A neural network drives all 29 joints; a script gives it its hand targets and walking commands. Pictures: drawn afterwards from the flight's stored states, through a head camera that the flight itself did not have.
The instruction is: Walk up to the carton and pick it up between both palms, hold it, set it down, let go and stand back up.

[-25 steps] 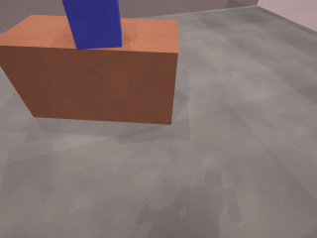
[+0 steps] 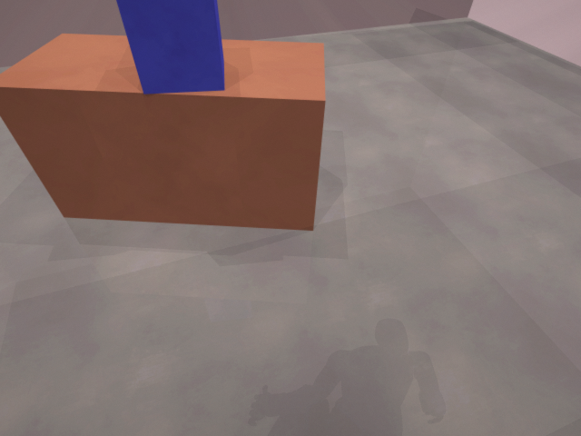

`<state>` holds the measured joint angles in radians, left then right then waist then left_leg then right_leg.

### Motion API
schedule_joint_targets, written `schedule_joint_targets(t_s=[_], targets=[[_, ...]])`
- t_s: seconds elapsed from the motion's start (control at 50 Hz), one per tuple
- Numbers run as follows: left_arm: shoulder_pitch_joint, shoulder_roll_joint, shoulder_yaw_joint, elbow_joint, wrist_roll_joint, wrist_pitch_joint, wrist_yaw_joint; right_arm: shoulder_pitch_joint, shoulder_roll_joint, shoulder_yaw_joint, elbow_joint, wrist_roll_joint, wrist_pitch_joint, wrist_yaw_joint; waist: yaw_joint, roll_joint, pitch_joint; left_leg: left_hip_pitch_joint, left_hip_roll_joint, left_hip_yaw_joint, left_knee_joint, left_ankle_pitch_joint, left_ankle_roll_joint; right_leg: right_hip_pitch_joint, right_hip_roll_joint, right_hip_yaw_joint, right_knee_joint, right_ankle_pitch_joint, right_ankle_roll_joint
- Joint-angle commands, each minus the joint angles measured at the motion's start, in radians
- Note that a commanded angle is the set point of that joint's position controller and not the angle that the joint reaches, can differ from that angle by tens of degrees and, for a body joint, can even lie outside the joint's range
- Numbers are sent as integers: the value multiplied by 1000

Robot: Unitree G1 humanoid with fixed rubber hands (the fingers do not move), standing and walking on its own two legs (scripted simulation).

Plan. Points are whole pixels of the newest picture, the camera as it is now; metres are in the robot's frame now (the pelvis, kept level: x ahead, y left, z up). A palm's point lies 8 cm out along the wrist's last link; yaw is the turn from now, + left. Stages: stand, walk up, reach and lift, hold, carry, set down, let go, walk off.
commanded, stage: stand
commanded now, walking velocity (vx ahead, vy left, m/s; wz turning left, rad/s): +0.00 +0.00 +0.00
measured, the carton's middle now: (179, 34) +1.36 +0.41 +0.06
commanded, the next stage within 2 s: walk up in 0.26 s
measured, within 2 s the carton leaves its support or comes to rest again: neither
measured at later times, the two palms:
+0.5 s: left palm out of the picture +0.05 +0.28 -0.12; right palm out of the picture +0.07 -0.28 -0.12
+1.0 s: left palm out of the picture +0.14 +0.46 -0.12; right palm out of the picture +0.10 -0.18 -0.09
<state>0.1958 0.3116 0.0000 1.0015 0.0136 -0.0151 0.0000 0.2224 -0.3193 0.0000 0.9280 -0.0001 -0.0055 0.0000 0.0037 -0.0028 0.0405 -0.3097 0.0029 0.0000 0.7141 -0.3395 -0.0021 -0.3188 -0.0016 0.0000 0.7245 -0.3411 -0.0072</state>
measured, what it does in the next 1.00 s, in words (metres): steps to the left: left foot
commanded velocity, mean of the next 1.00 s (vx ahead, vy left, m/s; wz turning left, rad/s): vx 0.00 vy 0.00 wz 0.00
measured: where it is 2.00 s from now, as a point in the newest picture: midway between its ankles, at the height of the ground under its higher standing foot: (186, 424)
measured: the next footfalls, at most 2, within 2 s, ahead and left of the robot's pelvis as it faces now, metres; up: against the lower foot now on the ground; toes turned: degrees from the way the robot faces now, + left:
left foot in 0.80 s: +0.10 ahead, +0.16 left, +0.00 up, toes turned +3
right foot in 1.22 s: +0.22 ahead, +0.05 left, +0.00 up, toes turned +1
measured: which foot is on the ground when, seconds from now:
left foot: down 0.00-0.52, up 0.54-0.78, down 0.80-1.00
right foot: down 0.00-0.82, up 0.84-1.00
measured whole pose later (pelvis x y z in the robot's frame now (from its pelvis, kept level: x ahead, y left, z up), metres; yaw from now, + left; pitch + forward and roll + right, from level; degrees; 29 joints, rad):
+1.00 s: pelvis +0.09 +0.13 +0.00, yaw +2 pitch -3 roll -5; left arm 0.24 0.45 0.00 1.02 -0.01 -0.05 0.00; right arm 0.32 -0.40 0.00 0.96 0.00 -0.03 0.06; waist -0.06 0.03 0.05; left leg -0.25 -0.03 0.04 0.75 -0.45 0.10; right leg -0.40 -0.01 0.03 1.12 -0.44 -0.02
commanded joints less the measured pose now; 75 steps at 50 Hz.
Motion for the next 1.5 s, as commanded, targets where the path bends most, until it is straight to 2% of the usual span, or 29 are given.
schedule_joint_targets(t_s=[0.0, 0.42, 0.44, 0.46, 0.48, 0.5, 0.56, 0.72, 0.74, 0.76, 0.78, 0.8, 0.82, 0.92, 1.02, 1.08, 1.12, 1.14, 1.16, 1.18, 1.2, 1.22, 1.28, 1.36, 1.4, 1.42, 1.44, 1.46, 1.48], targets=[[-109, 251, 50, -39, -2, -22, 9, -79, -212, -45, -4, -9, -35, -9, -15, -20, -14, 33, 91, -117, -233, 48, 66, 18, -115, 153, -289, 62, -66], [-83, 242, 49, -2, 0, -21, 10, -95, -231, -43, 19, -14, -33, -9, -10, -14, -18, 49, 92, -121, -233, 46, 68, 18, -118, 165, -313, 19, -62], [65, 393, 113, -27, 7, -58, -1, -65, -335, -111, -53, -51, -23, 33, 44, 44, -62, -113, 70, -141, -108, -363, 112, 124, -158, 260, -303, -421, -129], [170, 449, 139, 11, 6, -65, 2, -123, -313, -117, -74, -62, -10, 48, 88, -80, 5, -367, 7, -73, 63, -420, 87, 235, -260, 486, -463, -678, -193], [182, 470, 153, 5, 12, -76, 9, -143, -291, -115, -96, -73, -1, 48, 89, -170, 74, -513, 19, -35, 282, -225, 59, 263, -408, 672, -587, -754, -234], [135, 458, 157, -24, -1, -82, 15, -124, -299, -116, -97, -79, 2, 53, 63, -80, 98, -541, 46, -62, 324, -175, 48, 263, -435, 676, -610, -687, -242], [121, 425, 149, -27, 2, -99, 22, -82, -307, -125, -89, -78, -5, 75, 48, -14, 34, -472, 88, -67, 301, -102, 48, 287, -376, 533, -548, -516, -216], [-41, 456, 140, -83, 17, -89, 7, 3, -329, -132, -80, -40, -17, 96, -37, -186, -8, -108, 96, 2, -13, -151, 66, 36, -322, 275, -364, -352, -229], [-103, 443, 130, -85, 21, -84, 5, 119, -324, -135, -38, -40, -29, 87, -118, -140, -16, 80, 76, 10, -131, -66, 69, -95, -266, 170, -218, -291, -179], [-129, 340, 94, -97, 21, -73, 5, 281, -360, -157, 20, -46, -40, 68, -196, 73, -69, 333, 83, -151, -323, -191, 73, -267, -146, 63, 149, -239, -107], [-77, 198, 45, -95, 4, -73, 1, 309, -456, -171, 29, -58, -51, 45, -192, 384, -54, 423, 224, -509, -458, -235, 28, -483, 36, -2, 513, -269, -28], [-24, 255, 58, -88, -13, -66, 11, 205, -484, -172, -11, -46, -53, 31, -120, 256, -27, 430, 314, -719, -568, -190, 17, -593, 96, 36, 522, -216, -26], [-58, 334, 67, -80, -15, -61, 16, 177, -498, -167, -18, -31, -50, 26, -127, 130, 26, 319, 339, -726, -584, -202, -25, -557, 44, 123, 507, -174, -36], [-25, 301, 63, -65, -46, -48, -3, 177, -391, -135, -18, -26, -69, 11, -56, 174, 116, 244, 138, -253, -438, 517, -175, -380, 13, 106, 441, -5, -31], [-45, 297, 62, -85, -29, -24, 4, 157, -334, -133, -53, -17, -57, 3, -42, 257, 157, 212, 32, -126, -499, 751, -298, -235, 81, 15, 276, -29, -32], [-37, 298, 61, -108, -28, -24, 9, 112, -329, -148, -94, -20, -42, -1, -38, 193, 86, 308, -3, -65, -433, 985, -301, -141, 110, -93, 33, -90, -33], [189, 321, 86, -64, -26, -30, 33, -22, -320, -159, -156, -23, -23, -7, 113, 177, 39, 159, -44, 13, -162, 1341, -359, 200, 127, -182, -272, -107, -58], [432, 354, 118, -6, -35, -35, 51, -155, -285, -154, -208, -15, -20, -13, 269, 0, -69, 55, -88, 33, 244, 1235, -327, 441, 5, -201, -499, 159, -117], [535, 375, 145, 38, -29, -31, 64, -112, -235, -131, -203, -6, -28, -14, 320, -199, -184, -247, -121, 3, 640, 391, -237, 774, -211, 110, -395, 400, -238], [391, 400, 149, -13, -29, -22, 78, 45, -212, -104, -193, -11, -33, -9, 165, -267, -286, -482, -60, -135, 700, -286, -122, 885, -386, 456, -227, 280, -311], [214, 397, 142, -66, -23, -24, 89, 140, -260, -102, -145, -10, -24, -3, 76, -98, -272, -468, 13, -192, 664, -260, -62, 747, -451, 577, -314, -72, -325], [154, 416, 142, -105, -16, -34, 98, 59, -344, -121, -127, 2, -19, 16, 101, -112, -194, -400, 5, -220, 746, -208, -29, 506, -536, 730, -480, -284, -368], [-54, 390, 123, -145, -9, -73, 80, 33, -344, -120, -116, -2, -25, 44, 11, -196, 12, -331, 73, -299, 639, -206, 3, 184, -406, 461, -428, -125, -281], [23, 418, 128, -116, 17, -93, 45, -31, -277, -100, -127, -13, -47, 67, 40, -256, 76, -283, 125, -211, 77, -259, 4, 148, -342, 271, -233, 271, -196], [-92, 406, 113, -130, 16, -77, 27, 187, -287, -122, -24, -10, -66, 51, -109, -195, -34, 131, 79, -101, -221, -9, 7, -19, -228, 97, 42, 251, -113], [-105, 326, 91, -131, 23, -65, 22, 392, -332, -156, 62, -10, -76, 35, -210, 62, -63, 354, 49, -83, -303, 115, -43, -139, -113, 8, 410, 97, -44], [6, 204, 44, -110, 17, -67, 24, 434, -396, -180, 100, -24, -76, 15, -203, 354, -30, 451, 68, -222, -268, 57, -76, -385, 29, 94, 584, -269, -15], [72, 195, 35, -103, -12, -65, 30, 374, -465, -184, 69, -31, -69, 10, -170, 478, -57, 432, 226, -525, -340, -118, -17, -501, 88, 106, 668, -361, -31], [48, 293, 51, -118, -3, -56, 36, 194, -466, -179, -2, -17, -70, 11, -124, 288, 5, 280, 330, -739, -532, -374, 52, -513, 62, 144, 654, -249, -50]])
